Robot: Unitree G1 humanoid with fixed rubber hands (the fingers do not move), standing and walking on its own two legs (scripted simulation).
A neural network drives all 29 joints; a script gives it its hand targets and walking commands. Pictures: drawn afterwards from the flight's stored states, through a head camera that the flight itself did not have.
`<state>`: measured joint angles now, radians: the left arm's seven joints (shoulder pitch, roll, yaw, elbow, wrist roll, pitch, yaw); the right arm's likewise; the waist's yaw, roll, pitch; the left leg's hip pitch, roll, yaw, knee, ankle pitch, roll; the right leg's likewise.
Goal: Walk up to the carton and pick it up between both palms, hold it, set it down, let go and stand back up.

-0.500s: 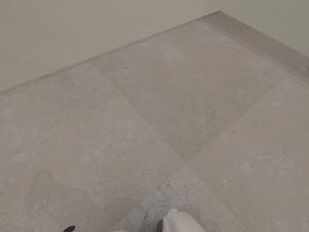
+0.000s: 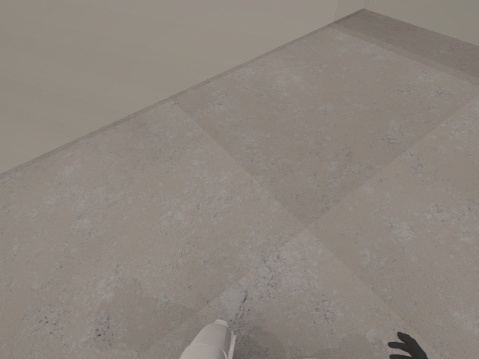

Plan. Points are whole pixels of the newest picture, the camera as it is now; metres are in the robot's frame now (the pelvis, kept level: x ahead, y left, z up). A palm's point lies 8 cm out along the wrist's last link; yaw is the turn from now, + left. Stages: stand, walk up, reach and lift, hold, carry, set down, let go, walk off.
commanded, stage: walk up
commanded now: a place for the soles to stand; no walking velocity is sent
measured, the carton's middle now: out of the picture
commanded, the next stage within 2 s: none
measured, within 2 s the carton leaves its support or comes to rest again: neither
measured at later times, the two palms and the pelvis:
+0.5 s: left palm out of the picture -0.10 +0.25 -0.13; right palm out of the picture -0.13 -0.29 -0.09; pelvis -0.17 -0.02 +0.02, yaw +5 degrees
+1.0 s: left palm out of the picture -0.34 +0.16 -0.10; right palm out of the picture -0.20 -0.35 -0.13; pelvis -0.34 -0.11 +0.01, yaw +15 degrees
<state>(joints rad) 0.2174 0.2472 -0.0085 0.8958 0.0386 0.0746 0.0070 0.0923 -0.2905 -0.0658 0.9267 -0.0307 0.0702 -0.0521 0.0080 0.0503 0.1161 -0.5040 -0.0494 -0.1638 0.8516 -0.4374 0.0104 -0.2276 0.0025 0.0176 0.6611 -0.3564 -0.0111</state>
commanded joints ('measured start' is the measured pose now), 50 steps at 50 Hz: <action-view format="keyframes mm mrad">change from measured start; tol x32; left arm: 1 -257 222 32 -146 8 -7 16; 43 84 174 70 6 -49 -22 28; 50 -347 165 59 -170 -15 -29 33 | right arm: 1 58 -103 -23 6 46 -15 7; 50 197 -147 -59 22 19 -9 28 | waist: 1 -61 -254 82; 14 26 -281 -178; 21 -81 203 -40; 50 -104 -174 -25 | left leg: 1 31 -104 -80 461 15 2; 17 390 34 186 -590 230 -7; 21 215 495 -359 -645 456 282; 42 248 185 -288 -510 286 101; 45 -46 -118 -14 80 -151 -31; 50 -14 -90 -81 494 41 -60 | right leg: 1 -321 -161 230 -470 -71 -162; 17 102 -191 209 -344 213 -84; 21 -313 27 169 424 -205 3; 26 -288 84 143 569 -6 18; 42 98 42 -1 -196 -1 16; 46 -260 -467 585 -552 -202 -288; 50 -104 -159 125 -397 159 -151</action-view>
